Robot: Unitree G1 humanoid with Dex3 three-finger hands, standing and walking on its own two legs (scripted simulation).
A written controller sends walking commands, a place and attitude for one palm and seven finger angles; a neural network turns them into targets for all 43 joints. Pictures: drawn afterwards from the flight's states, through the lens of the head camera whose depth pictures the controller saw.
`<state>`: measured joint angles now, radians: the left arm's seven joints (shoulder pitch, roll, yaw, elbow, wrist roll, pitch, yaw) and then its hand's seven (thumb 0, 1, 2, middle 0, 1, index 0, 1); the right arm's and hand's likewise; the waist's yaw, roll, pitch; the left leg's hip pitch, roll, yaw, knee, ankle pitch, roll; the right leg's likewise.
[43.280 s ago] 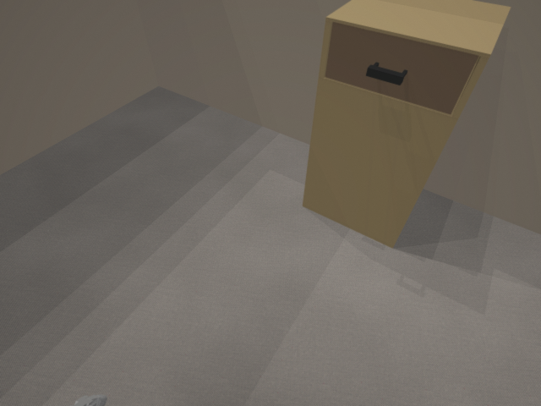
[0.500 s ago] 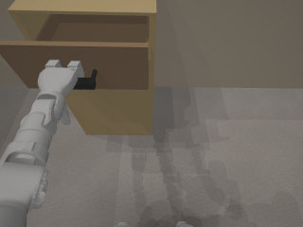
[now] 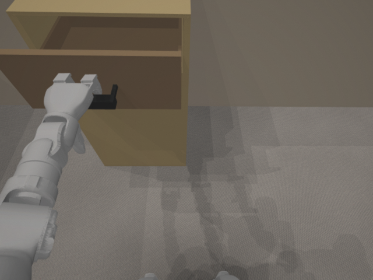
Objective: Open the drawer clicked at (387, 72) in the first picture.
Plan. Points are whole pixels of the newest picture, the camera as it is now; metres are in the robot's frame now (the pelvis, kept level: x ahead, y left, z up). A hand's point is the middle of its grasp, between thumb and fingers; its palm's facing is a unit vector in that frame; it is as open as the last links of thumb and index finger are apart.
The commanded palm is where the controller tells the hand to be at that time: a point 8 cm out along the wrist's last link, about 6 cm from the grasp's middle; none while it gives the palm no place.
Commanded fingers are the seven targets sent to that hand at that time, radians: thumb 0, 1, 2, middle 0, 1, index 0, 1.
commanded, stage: lift the fingers back up to retry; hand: left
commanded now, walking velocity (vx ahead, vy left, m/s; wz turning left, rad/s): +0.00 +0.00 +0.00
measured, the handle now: (95, 95) +0.53 +0.22 +0.05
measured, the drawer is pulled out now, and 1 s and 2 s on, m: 0.16 0.16 0.16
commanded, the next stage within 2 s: re-aim the fingers above the handle in 0.72 s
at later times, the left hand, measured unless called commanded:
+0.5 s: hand (77, 97) +0.47 +0.23 +0.11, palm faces +0.01 +0.00 -1.00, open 13.8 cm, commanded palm +0.44 +0.23 +0.17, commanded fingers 0.00 -0.50 0.30 -0.30 -1.20 -0.30 -1.20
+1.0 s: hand (75, 97) +0.46 +0.23 +0.12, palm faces +0.00 +0.00 -1.00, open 13.8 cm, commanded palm +0.44 +0.24 +0.17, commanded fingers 0.00 -0.50 0.30 -0.30 -1.20 -0.30 -1.20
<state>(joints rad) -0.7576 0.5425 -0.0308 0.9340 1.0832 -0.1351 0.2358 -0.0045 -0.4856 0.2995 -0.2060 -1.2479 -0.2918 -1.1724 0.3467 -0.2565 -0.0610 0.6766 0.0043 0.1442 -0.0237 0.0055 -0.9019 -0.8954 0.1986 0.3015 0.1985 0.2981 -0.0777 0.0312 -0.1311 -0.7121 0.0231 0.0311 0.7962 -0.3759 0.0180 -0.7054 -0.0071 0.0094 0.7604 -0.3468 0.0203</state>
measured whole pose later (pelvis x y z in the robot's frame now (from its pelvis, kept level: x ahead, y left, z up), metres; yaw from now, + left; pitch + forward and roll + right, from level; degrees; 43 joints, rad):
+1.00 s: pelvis +0.02 -0.02 +0.02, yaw +2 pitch +12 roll +0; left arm -0.73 0.55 -0.04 0.80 1.03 -0.16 0.12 0.00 -0.49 0.30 -0.32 -1.20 -0.32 -1.20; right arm 0.28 -0.27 -0.06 0.68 0.02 0.14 -0.03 0.01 -0.90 -0.90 0.20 0.30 0.20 0.30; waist -0.04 0.05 -0.09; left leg -0.52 0.02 0.01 0.65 -0.33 -0.01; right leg -0.52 -0.01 -0.02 0.64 -0.33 0.00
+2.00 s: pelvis +0.01 +0.00 +0.02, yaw +1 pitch +11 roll -1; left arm -0.72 0.55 -0.05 0.78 1.02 -0.15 0.09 0.00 -0.49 0.30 -0.32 -1.20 -0.32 -1.20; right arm 0.29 -0.25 -0.05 0.67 0.02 0.13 -0.03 0.01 -0.90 -0.90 0.20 0.30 0.20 0.30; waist -0.04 0.04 -0.09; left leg -0.52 0.01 0.02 0.66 -0.33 0.01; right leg -0.52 -0.02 0.00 0.64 -0.31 0.02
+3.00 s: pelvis +0.01 -0.01 +0.02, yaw +1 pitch +11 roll +0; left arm -0.71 0.53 -0.05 0.77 1.02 -0.11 0.10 0.00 -0.49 0.30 -0.32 -1.20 -0.32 -1.20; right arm 0.29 -0.26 -0.05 0.67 0.02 0.14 -0.02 0.01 -0.90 -0.90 0.20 0.30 0.20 0.30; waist -0.04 0.05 -0.09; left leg -0.52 0.01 0.02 0.65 -0.33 0.01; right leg -0.51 -0.02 0.00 0.63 -0.31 0.01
